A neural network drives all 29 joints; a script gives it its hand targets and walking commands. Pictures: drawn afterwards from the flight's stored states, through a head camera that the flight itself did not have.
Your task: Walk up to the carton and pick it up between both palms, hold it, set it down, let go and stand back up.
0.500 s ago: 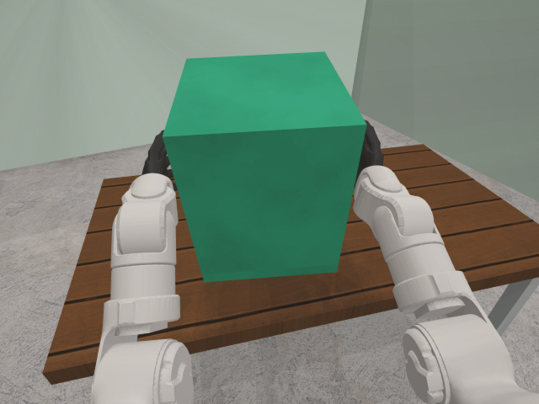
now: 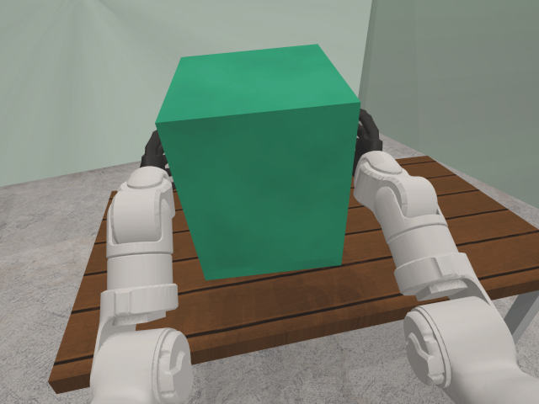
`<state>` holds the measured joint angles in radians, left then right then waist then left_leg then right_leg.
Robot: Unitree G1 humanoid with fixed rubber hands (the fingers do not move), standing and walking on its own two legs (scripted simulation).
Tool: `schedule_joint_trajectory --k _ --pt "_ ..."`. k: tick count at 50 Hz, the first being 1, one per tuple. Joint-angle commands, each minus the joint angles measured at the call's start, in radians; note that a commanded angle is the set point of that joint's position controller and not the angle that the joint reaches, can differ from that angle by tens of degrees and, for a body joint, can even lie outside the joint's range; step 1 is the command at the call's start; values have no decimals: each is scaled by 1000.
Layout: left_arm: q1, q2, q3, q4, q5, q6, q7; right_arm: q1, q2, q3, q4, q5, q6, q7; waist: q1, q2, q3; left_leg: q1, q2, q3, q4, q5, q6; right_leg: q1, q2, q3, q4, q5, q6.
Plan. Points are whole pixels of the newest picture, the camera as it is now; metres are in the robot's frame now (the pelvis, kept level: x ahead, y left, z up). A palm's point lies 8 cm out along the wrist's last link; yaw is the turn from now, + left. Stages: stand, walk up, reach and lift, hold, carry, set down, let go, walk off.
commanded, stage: hold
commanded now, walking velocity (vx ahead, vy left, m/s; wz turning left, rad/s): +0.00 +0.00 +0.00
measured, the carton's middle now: (261, 161) +0.39 +0.00 +0.27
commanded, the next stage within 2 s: none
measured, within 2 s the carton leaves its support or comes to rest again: neither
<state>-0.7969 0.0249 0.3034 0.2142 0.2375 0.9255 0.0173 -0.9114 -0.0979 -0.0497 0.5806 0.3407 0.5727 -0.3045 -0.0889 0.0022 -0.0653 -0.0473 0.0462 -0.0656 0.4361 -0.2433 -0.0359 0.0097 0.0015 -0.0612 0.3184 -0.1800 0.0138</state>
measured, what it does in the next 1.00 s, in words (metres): stands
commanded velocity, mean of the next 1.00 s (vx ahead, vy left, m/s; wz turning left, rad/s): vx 0.00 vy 0.00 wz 0.00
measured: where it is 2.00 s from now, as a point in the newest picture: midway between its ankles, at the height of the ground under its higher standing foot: outside the picture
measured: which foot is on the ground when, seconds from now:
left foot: down 0.00-1.00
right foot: down 0.00-1.00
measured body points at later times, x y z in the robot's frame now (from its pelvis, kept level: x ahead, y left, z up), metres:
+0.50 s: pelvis +0.00 +0.00 +0.00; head -0.09 +0.01 +0.44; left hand +0.37 +0.15 +0.27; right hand +0.38 -0.15 +0.28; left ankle +0.01 +0.14 -0.74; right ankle +0.01 -0.13 -0.74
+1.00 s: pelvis +0.00 +0.00 +0.00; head -0.09 +0.01 +0.44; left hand +0.37 +0.16 +0.27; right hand +0.38 -0.14 +0.29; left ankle +0.01 +0.14 -0.74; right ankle +0.01 -0.13 -0.74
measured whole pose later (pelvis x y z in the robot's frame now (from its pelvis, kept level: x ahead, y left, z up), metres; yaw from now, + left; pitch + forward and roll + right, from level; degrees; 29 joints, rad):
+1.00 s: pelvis +0.00 +0.00 +0.00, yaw +0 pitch -8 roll -2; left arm -0.86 0.05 0.33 0.32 0.23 0.92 0.01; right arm -0.99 -0.12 -0.03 0.68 0.35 0.59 -0.32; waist -0.07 0.01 -0.09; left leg -0.06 0.05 -0.08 0.44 -0.24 -0.04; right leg 0.00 0.01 -0.04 0.32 -0.18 0.01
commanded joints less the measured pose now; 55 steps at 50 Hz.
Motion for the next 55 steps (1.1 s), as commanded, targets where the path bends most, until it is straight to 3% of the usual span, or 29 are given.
schedule_joint_trajectory --k 1,7,14,16,17,20,23,24,25,26,27,28,29,32,34,39,41,42,47,51,55 --pt "-975 -589 -434 -152 -165 -114 -127 -965 696 362 -254 154 2 123 -4 58 -385 10 -101 49 -75 311 -27 131 89 9 -18 219 51" --pt "-1001 -590 -449 -144 -183 -118 -121 -1003 701 384 -296 176 -4 123 -6 45 -437 15 -109 45 -62 341 -27 145 91 16 -14 260 48" --pt "-1017 -584 -438 -132 -195 -131 -116 -1030 705 379 -304 188 -3 123 13 40 -447 5 -108 38 -60 323 -28 138 93 25 -12 249 54" --pt "-1030 -587 -441 -140 -196 -134 -115 -1022 698 373 -296 182 2 119 7 48 -461 24 -107 42 -58 325 -26 121 90 22 -14 251 51" --pt "-1037 -583 -450 -138 -206 -135 -115 -1006 711 363 -277 184 5 118 -14 56 -459 16 -110 41 -58 320 -31 117 89 16 -22 242 51" --pt "-1042 -578 -419 -104 -190 -132 -120 -1018 709 349 -240 188 15 120 5 46 -416 -9 -109 39 -67 287 -23 97 90 26 -22 214 53" --pt "-1036 -563 -411 -101 -190 -133 -124 -1022 707 365 -248 192 17 117 4 44 -421 -4 -112 44 -65 305 -25 119 90 32 -13 246 58" --pt "-1044 -570 -427 -130 -199 -134 -124 -1023 696 362 -261 201 17 117 -9 46 -453 20 -112 43 -55 335 -30 130 93 24 -11 274 56" --pt "-1048 -579 -418 -111 -196 -129 -123 -1029 699 365 -251 196 19 116 4 56 -449 1 -110 40 -55 341 -32 131 93 29 -17 277 53" --pt "-1054 -576 -423 -115 -201 -130 -125 -1030 698 356 -254 192 20 113 -12 55 -456 5 -113 39 -52 328 -35 133 93 25 -13 268 54" --pt "-1057 -575 -417 -110 -193 -130 -125 -1046 709 361 -250 193 24 115 2 43 -443 -3 -113 39 -55 320 -31 128 93 25 -15 250 51" --pt "-1077 -579 -421 -113 -193 -130 -124 -1042 712 355 -248 189 23 116 -8 45 -438 5 -112 41 -57 316 -31 125 91 23 -18 243 52" --pt "-1068 -573 -416 -122 -204 -133 -121 -1055 716 363 -255 202 20 120 13 38 -450 2 -106 39 -55 309 -25 124 91 25 -16 240 49" --pt "-1072 -560 -400 -95 -189 -135 -121 -1043 717 348 -227 190 23 125 9 26 -422 3 -108 42 -63 295 -23 107 91 27 -20 216 57" --pt "-1095 -574 -393 -99 -184 -135 -119 -1057 712 339 -207 188 25 128 17 59 -422 -24 -107 38 -69 281 -26 113 91 32 -18 207 51" --pt "-1085 -574 -408 -92 -207 -143 -117 -1054 713 344 -212 186 14 136 1 46 -449 -3 -109 40 -64 328 -35 130 92 29 -18 253 55" --pt "-1073 -583 -394 -92 -187 -142 -117 -1039 713 338 -191 187 17 137 11 50 -448 10 -105 34 -53 342 -33 106 95 27 -11 244 48" --pt "-1074 -593 -399 -89 -192 -139 -120 -1022 709 332 -187 185 16 133 -2 69 -440 10 -105 38 -53 342 -39 120 95 18 -14 253 51" --pt "-1089 -582 -396 -98 -185 -136 -120 -1053 708 345 -206 184 11 130 6 37 -452 12 -103 36 -57 340 -32 121 96 30 -16 247 45" --pt "-1089 -603 -421 -98 -198 -136 -116 -1061 699 342 -228 189 8 129 -6 75 -455 3 -100 34 -44 371 -48 129 101 28 -15 273 43" --pt "-1082 -604 -431 -117 -203 -134 -112 -1045 694 342 -240 201 10 127 -17 69 -457 18 -106 33 -42 378 -51 113 98 29 -16 286 45"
